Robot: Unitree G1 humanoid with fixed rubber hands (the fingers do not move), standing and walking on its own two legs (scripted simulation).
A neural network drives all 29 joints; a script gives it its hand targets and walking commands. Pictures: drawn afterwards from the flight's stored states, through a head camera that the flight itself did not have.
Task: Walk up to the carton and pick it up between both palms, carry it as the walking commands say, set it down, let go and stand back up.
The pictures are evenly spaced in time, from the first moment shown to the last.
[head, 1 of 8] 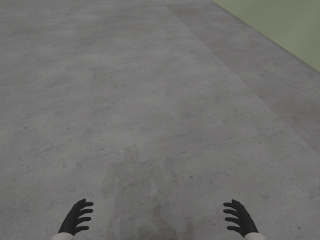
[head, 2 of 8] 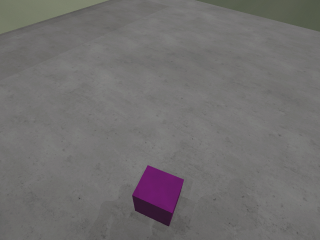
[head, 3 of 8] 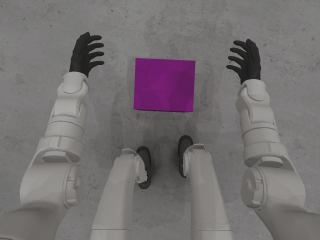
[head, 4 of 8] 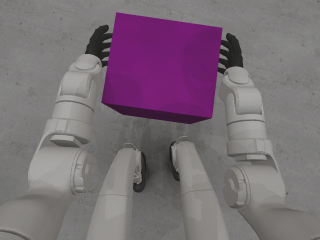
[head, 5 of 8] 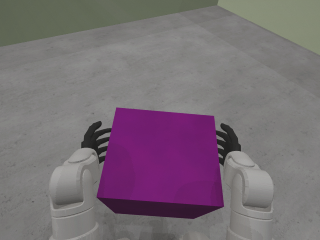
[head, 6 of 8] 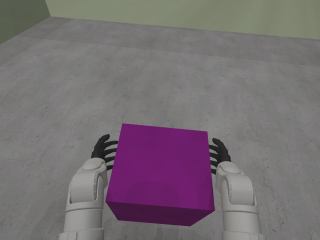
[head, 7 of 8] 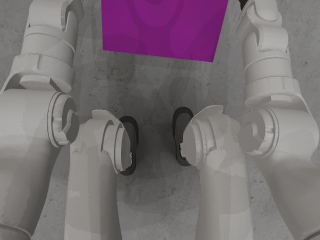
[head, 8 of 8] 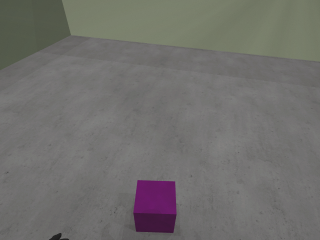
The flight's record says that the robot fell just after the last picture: no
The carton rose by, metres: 0.68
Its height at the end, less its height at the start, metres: +0.00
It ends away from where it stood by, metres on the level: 1.20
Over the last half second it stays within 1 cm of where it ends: yes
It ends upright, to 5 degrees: yes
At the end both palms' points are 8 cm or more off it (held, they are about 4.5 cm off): yes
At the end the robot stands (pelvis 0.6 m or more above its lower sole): yes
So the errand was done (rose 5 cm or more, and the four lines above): yes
